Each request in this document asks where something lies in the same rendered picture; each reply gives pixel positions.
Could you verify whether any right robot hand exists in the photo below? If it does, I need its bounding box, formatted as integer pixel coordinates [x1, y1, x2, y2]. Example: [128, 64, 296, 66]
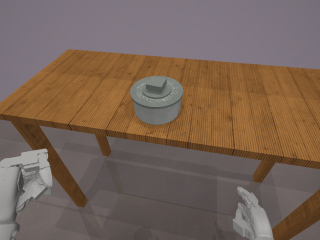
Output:
[232, 186, 274, 240]

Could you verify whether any pot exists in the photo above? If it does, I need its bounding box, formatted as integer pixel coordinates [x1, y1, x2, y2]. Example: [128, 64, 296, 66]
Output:
[133, 100, 181, 125]

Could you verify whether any robot left forearm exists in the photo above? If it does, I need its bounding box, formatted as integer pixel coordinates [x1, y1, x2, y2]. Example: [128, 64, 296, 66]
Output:
[0, 221, 20, 240]

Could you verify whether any table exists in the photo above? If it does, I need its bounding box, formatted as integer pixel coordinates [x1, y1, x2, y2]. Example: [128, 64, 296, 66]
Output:
[0, 49, 320, 240]

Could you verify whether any left robot hand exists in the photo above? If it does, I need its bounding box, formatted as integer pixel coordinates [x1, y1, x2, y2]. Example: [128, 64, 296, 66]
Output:
[0, 148, 53, 222]

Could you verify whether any lid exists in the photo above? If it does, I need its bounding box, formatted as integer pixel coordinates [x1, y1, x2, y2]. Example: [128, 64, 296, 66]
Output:
[130, 76, 184, 109]

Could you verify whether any knob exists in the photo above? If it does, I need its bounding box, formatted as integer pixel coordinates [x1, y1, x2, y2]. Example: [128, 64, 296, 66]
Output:
[146, 76, 167, 92]

